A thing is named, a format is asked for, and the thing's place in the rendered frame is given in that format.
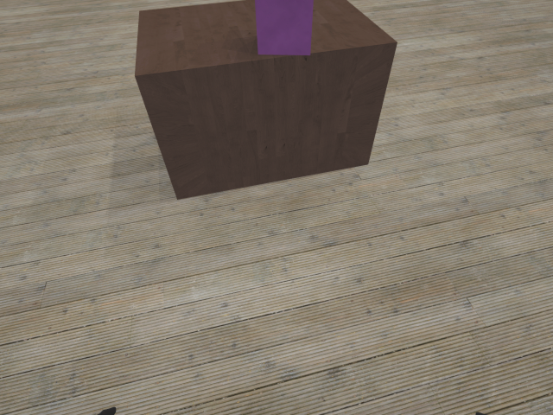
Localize carton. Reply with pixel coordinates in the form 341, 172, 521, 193
255, 0, 314, 55

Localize pedestal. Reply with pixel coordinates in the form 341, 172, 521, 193
135, 0, 397, 200

